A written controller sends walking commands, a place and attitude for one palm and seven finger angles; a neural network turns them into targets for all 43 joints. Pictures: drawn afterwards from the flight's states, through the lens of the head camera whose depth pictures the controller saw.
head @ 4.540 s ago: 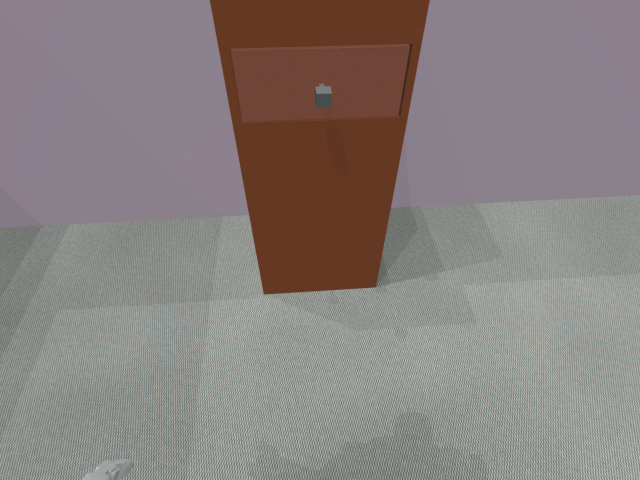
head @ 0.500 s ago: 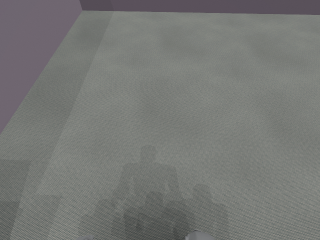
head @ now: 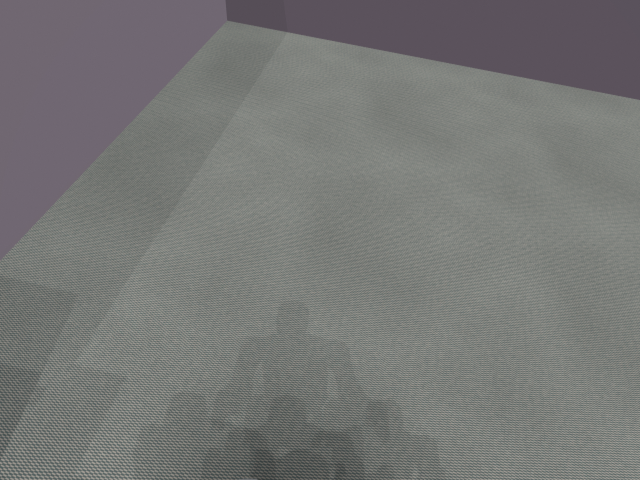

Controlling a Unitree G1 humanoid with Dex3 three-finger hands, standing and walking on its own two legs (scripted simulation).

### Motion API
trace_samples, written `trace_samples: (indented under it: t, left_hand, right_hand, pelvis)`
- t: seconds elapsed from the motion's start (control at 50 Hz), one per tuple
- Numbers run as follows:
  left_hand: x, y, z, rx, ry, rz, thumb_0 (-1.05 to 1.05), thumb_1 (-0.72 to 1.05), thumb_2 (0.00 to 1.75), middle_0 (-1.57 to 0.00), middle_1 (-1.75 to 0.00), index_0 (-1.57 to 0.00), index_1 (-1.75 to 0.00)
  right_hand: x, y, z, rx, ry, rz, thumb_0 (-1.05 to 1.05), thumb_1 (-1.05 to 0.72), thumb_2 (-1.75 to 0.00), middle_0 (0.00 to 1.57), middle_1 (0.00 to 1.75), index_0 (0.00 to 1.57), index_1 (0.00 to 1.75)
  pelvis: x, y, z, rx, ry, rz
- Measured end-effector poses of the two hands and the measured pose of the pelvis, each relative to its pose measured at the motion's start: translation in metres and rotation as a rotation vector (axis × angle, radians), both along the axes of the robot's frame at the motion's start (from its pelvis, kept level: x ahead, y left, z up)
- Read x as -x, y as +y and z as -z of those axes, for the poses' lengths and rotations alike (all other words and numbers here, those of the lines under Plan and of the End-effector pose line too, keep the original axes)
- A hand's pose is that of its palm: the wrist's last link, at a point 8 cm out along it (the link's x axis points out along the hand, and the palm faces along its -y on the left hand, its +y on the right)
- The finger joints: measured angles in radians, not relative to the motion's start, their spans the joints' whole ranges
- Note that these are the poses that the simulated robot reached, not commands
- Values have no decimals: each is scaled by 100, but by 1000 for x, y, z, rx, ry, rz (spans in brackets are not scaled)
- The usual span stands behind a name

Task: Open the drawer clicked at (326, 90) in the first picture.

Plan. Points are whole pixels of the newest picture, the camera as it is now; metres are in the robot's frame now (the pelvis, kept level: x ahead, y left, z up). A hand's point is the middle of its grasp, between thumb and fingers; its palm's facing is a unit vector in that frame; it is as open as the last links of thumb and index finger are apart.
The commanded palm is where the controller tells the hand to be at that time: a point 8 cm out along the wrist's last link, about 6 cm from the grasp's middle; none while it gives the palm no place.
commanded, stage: turn to face it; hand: left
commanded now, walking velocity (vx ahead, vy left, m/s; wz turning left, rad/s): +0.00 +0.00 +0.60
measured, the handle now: out of the picture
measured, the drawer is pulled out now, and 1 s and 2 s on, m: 0.00 0.00 0.00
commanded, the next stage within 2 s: none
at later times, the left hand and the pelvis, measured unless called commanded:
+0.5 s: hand out of the picture +0.02 +0.19 -0.14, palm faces +0.29 -0.92 -0.25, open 7.4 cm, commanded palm none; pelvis -0.04 -0.03 +0.01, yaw +16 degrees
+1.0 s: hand out of the picture -0.17 +0.13 -0.16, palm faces +0.61 -0.76 -0.24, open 7.4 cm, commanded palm none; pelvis -0.07 -0.04 +0.01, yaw +36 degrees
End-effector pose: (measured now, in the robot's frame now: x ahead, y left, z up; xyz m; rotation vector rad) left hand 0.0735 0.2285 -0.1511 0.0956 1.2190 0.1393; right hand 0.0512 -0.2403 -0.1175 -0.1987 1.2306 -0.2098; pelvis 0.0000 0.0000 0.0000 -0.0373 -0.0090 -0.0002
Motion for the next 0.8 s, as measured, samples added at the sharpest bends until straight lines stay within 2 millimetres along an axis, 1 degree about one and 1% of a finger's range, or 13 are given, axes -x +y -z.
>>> trace_samples:
  t: [0.08,0.16,0.22,0.3,0.4,0.46,0.5,0.56,0.62,0.66,0.74,0.8]
  left_hand:
    - [26,24,-12,-27,66,-39,1,91,90,-20,-30,-20,-30]
    - [46,43,-22,-60,78,-88,1,91,90,-20,-30,-20,-30]
    - [56,50,-26,-80,74,-121,1,91,90,-20,-30,-20,-30]
    - [62,49,-30,-95,47,-156,1,91,90,-20,-30,-20,-30]
    - [64,35,-36,-103,-6,-188,1,91,90,-20,-30,-20,-30]
    - [68,20,-41,-110,-40,-211,1,91,90,-20,-30,-20,-30]
    - [75,9,-44,-117,-56,-233,1,91,90,-20,-30,-20,-30]
    - [98,-9,-47,-145,-62,-274,0,91,90,-20,-30,-20,-30]
    - [130,-26,-55,-156,-14,-331,0,90,90,-20,-30,-21,-30]
    - [146,-34,-59,-159,12,-362,1,90,90,-21,-30,-21,-30]
    - [169,-48,-61,-155,31,-411,1,90,90,-21,-30,-21,-30]
    - [186,-57,-58,-141,34,-460,1,90,90,-21,-30,-21,-30]
  right_hand:
    - [-2,10,-10,8,15,-37,1,-91,-90,20,30,20,30]
    - [-2,14,-15,7,37,-73,1,-90,-90,20,30,20,30]
    - [-2,14,-16,6,43,-93,1,-90,-90,20,30,21,30]
    - [-2,8,-15,2,47,-122,1,-90,-90,20,30,21,30]
    - [-5,-7,-8,-7,47,-167,1,-90,-90,20,30,21,30]
    - [-9,-20,-2,-15,49,-198,1,-90,-90,20,30,21,30]
    - [-13,-29,3,-23,50,-221,1,-90,-90,20,30,21,30]
    - [-24,-43,13,-39,44,-250,1,-90,-90,20,30,20,30]
    - [-35,-51,11,-44,45,-300,1,-90,-90,20,30,20,30]
    - [-42,-54,8,-52,42,-331,1,-90,-90,20,30,20,30]
    - [-52,-54,6,-54,52,-395,1,-90,-90,20,30,20,30]
    - [-61,-47,8,-43,81,-456,1,-91,-90,20,30,20,30]
  pelvis:
    - [5,9,-12,14,25,-39]
    - [9,12,-19,18,41,-77]
    - [12,11,-20,18,42,-108]
    - [17,5,-20,14,40,-155]
    - [28,-9,-17,7,41,-218]
    - [34,-22,-15,-1,44,-258]
    - [37,-32,-13,-10,46,-283]
    - [42,-48,-8,-36,50,-314]
    - [43,-58,-15,-54,41,-364]
    - [43,-62,-19,-67,37,-387]
    - [44,-68,-22,-81,31,-451]
    - [46,-68,-21,-83,28,-499]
